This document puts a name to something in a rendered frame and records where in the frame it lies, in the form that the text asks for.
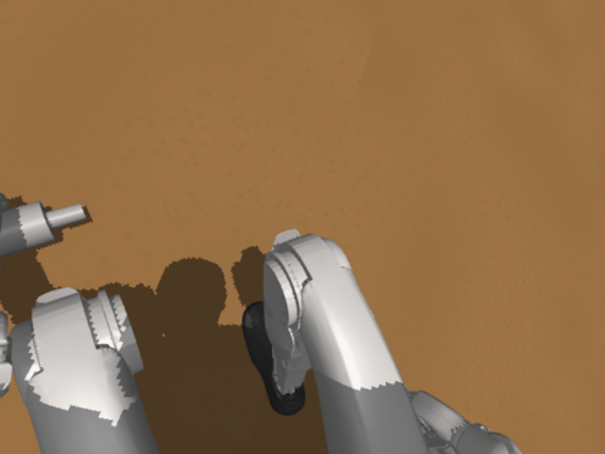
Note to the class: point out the right robot hand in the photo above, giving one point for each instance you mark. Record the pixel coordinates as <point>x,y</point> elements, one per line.
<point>442,424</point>

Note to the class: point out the bottle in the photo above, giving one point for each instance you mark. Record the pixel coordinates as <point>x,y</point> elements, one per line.
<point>29,225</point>

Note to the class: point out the right robot arm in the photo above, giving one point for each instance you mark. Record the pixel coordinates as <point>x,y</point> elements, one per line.
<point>478,439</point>

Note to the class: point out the right robot foot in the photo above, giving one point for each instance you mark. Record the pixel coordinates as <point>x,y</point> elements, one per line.
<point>260,350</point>

